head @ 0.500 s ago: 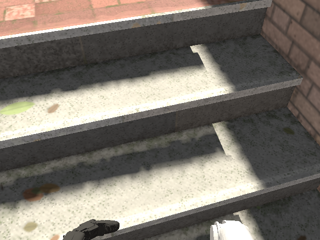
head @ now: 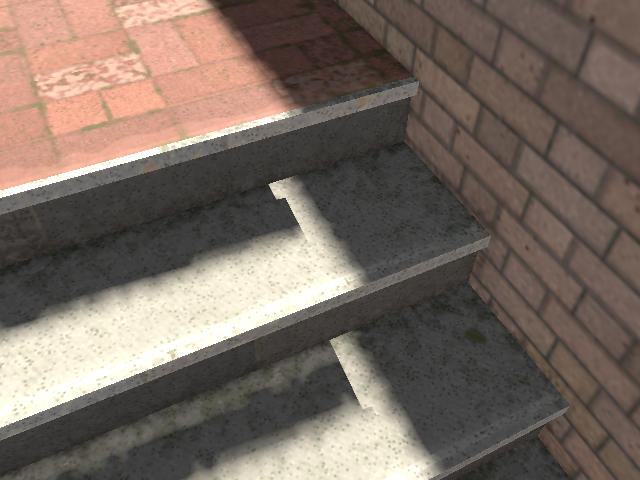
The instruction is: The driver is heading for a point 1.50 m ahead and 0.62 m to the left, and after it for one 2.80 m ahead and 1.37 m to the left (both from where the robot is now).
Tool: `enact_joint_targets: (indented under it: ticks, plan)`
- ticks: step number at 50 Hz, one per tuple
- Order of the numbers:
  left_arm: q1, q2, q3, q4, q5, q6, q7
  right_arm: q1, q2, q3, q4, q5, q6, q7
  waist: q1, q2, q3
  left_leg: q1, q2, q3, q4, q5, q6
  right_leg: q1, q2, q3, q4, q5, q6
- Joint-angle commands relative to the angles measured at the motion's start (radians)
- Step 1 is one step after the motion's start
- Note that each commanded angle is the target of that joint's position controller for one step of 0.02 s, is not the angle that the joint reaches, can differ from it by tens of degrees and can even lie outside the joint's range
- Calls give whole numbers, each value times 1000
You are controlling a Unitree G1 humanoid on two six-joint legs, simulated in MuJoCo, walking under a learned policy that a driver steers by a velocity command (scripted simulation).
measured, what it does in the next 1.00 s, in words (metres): climbs, turning left: left foot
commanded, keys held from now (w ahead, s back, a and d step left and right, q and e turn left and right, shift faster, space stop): e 0.06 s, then q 0.94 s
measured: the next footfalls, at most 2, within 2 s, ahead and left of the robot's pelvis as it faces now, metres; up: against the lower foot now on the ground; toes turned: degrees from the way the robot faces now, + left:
left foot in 0.24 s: +0.08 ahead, +0.18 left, +0.00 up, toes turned +10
right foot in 1.20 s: +0.16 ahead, -0.05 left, +0.00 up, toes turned +25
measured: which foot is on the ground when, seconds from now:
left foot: up 0.00-0.22, down 0.24-1.00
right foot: down 0.00-0.82, up 0.84-1.00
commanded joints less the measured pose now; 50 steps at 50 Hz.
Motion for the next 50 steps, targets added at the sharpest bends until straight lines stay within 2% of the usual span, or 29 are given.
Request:
enact_joint_targets:
  ticks: [1, 3, 6, 8, 10, 11, 12, 13, 14, 15, 16, 19, 25, 28, 30, 33, 35, 36, 38, 40, 41, 42, 43, 44, 45, 46, 47, 48, 50]
  plan:
    - [-129, 120, 32, -162, -2, -33, 3, 82, -92, -21, -66, 6, -10, -10, -68, -49, -39, 208, -21, 66, 77, 20, -20, -30, -196, 297, -285, -78, -138]
    - [-68, 124, 37, -202, -19, -36, 6, 95, -119, -24, -91, 10, -7, -19, -48, -50, -7, 123, -9, 17, -32, -4, -46, 121, -236, 395, -274, -130, -165]
    - [-112, 90, 16, -247, -36, -47, 3, 99, -82, 0, -109, 14, 5, -5, -42, -53, -2, 160, 39, 29, -288, -8, -67, 208, -270, 411, -214, -151, -142]
    - [-152, 66, -7, -254, -41, -40, -11, 145, -48, 16, -105, 13, 14, 35, -60, -64, 13, 364, 49, 70, -491, -87, -56, 92, -250, 375, -188, -194, -86]
    - [-176, 38, -31, -227, -69, -24, -43, 179, 20, 43, -94, 34, 11, 110, -72, -64, 43, 569, 43, 115, -761, -213, -73, 24, -239, 358, -182, -308, -5]
    - [-6, 68, 16, -171, -22, 46, 20, 118, 65, 51, -82, 31, 55, 4, -4, -133, -31, 519, -83, 307, -1040, -328, 19, 281, -186, 221, -222, -145, -16]
    - [38, 67, 20, -161, -26, 66, 43, 132, -5, 44, -73, 12, 68, -36, 22, -102, -49, 634, -45, 207, -1039, -169, 40, 281, -151, 205, -103, -82, 34]
    - [-54, 39, -23, -184, -79, 6, -49, 138, -35, 60, -129, 52, -22, 77, -18, 132, 44, 673, 97, 27, -1025, 3, 106, 80, -198, 317, -65, -315, 105]
    - [-90, 41, -16, -212, -36, 3, -73, -108, -89, 37, -180, 70, -43, 106, 50, 222, 72, 473, 109, -127, -1116, -344, 189, 143, -148, 125, -76, -165, 164]
    - [-198, 117, 17, -212, -13, -5, -70, -89, -105, 18, -171, 47, -35, 124, 8, 75, 60, 362, 85, -108, -1164, -441, 168, 280, -131, 88, -32, -130, 172]
    - [-245, 120, 31, -228, -9, -9, -62, -51, -137, -4, -157, 31, -26, 125, -14, 68, 71, 378, 81, -96, -1168, -358, 167, 289, -120, 79, -26, -124, 148]
    - [-285, 50, 16, -248, -18, -16, -17, 25, -46, 19, -155, 24, -12, 85, -57, 61, 35, 562, 75, -102, -1096, -202, 187, 209, -128, 40, -47, -68, 108]
    - [-294, 111, 65, -297, -13, -19, 23, 96, -36, 5, -185, 20, 7, 59, -61, 68, -59, 598, 36, -68, -946, 259, 228, 287, -163, -7, 30, 249, 32]
    - [-276, 116, 75, -315, -11, -19, 37, 115, -28, 6, -192, 20, 14, 51, -55, 41, -72, 534, -1, -55, -889, 221, 207, 353, -205, 12, 10, 350, -8]
    - [-286, 130, 81, -331, -15, -16, 60, 99, -16, 8, -207, 19, -9, 49, -55, 31, -92, 501, -38, -26, -847, 166, 168, 401, -242, 41, -28, 415, -53]
    - [-189, 172, 98, -308, -10, -12, 72, 113, -20, 4, -207, 15, -11, 48, -26, -63, -84, 396, -82, 19, -705, -100, 103, 495, -407, 186, -150, 484, -175]
    - [-227, 207, 117, -298, -1, -10, 83, 165, -44, -7, -193, 9, -8, 42, -52, -109, -52, 465, -75, 72, -470, -378, 73, 370, -535, 234, -220, 569, -240]
    - [-267, 212, 119, -301, 2, -13, 89, 174, -47, -11, -194, 2, -8, 40, -71, -91, -28, 509, -56, 91, -448, -434, 73, 315, -529, 179, -246, 567, -218]
    - [-414, 206, 110, -296, -3, -8, 95, 192, 22, 10, -193, 4, -8, 65, -143, -66, -5, 605, -17, 118, -749, -210, 102, 281, -438, 49, -206, 450, -93]
    - [-389, 177, 111, -271, -11, 22, 82, 166, 41, 15, -177, 39, -18, 109, -89, -67, 17, 663, -97, 163, -991, 1, 146, 288, -366, -24, -157, 190, -19]
    - [-305, 136, 102, -244, -19, 25, 75, 161, 0, 6, -182, 36, -15, 117, -54, -7, -10, 732, -58, 83, -1011, 197, 212, 244, -332, -69, -82, 66, 40]
    - [-273, 81, 90, -295, -35, 12, 86, 186, -143, -25, -196, 46, -15, 93, -24, 206, -75, 870, 181, -278, -1020, 582, 432, 70, -182, -198, 129, -174, 170]
    - [-350, 125, 97, -306, -27, 0, 82, 258, -168, -41, -175, 34, -22, 78, -114, 234, -63, 901, 260, -407, -1075, 518, 511, -65, -106, -101, 247, -405, 231]
    - [-425, 116, 93, -327, -31, -3, 78, 307, -154, -41, -150, 11, -37, 73, -164, 229, -52, 888, 265, -391, -1095, 479, 480, -139, -105, -10, 459, -521, 244]
    - [-427, 122, 94, -320, -16, -2, 81, 295, -111, -23, -131, -8, -32, 77, -147, 172, -38, 834, 214, -307, -1072, 405, 427, -189, -110, 43, 580, -486, 231]
    - [-399, 165, 114, -304, 2, -4, 89, 245, -79, -3, -144, 7, -20, 86, -114, 139, -46, 801, 202, -274, -1064, 441, 413, -193, -115, 48, 622, -462, 214]
    - [-385, 162, 116, -309, 13, -9, 98, 206, -57, 7, -143, 24, -10, 88, -84, 125, -43, 763, 193, -255, -1058, 464, 400, -169, -114, 41, 617, -445, 199]
    - [-400, 106, 103, -329, 14, -14, 111, 252, -48, 6, -119, 28, 6, 78, -83, 114, -60, 798, 173, -290, -1044, 424, 390, -188, -99, 70, 559, -398, 202]
    - [-340, 100, 90, -297, -8, -25, 113, 175, -81, 0, -136, 24, 8, 60, -55, 125, -45, 775, 161, -253, -1058, 367, 367, -168, -99, 23, 447, -333, 220]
